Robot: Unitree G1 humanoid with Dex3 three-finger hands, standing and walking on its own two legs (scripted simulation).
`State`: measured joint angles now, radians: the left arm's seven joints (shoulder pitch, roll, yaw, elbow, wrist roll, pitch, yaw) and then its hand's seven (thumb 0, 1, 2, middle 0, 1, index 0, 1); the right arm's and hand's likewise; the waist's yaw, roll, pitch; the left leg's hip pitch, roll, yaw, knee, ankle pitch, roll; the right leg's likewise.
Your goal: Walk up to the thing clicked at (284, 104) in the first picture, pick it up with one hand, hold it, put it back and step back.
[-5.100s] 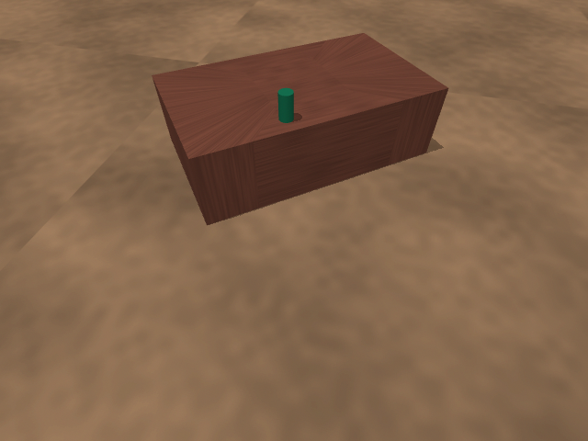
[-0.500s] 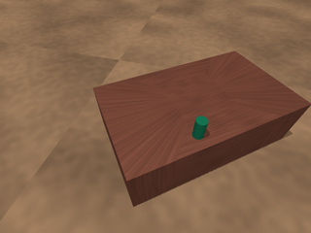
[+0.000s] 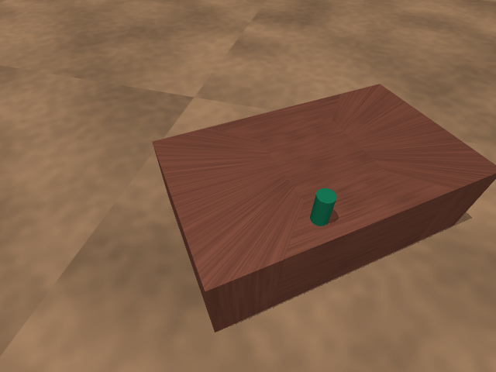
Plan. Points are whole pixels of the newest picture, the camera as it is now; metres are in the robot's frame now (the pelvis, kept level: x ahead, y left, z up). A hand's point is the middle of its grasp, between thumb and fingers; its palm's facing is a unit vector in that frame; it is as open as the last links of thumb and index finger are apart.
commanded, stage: stand
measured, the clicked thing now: (322, 207) +0.69 -0.25 -0.33
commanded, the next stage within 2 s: none
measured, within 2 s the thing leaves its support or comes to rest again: neither
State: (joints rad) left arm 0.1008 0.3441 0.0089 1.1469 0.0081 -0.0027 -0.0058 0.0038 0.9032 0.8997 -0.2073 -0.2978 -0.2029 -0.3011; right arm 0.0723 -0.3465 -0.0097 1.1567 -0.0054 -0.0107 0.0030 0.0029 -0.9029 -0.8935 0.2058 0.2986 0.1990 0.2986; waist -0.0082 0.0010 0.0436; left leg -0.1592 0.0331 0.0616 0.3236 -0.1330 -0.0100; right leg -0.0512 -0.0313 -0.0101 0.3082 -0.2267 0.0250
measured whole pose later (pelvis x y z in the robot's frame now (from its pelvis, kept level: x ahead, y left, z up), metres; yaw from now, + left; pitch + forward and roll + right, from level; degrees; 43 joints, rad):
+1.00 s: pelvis +0.01 +0.00 +0.00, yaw +0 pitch -1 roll +0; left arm 0.13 0.35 0.01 1.12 0.01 0.00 0.00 0.00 0.90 0.90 -0.21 -0.30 -0.20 -0.30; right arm 0.09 -0.35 -0.01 1.15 -0.01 -0.01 0.01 0.00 -0.90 -0.89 0.21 0.30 0.20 0.30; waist -0.01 0.00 0.04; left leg -0.15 0.02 0.06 0.32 -0.14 0.00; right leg -0.04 -0.04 -0.01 0.30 -0.23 0.03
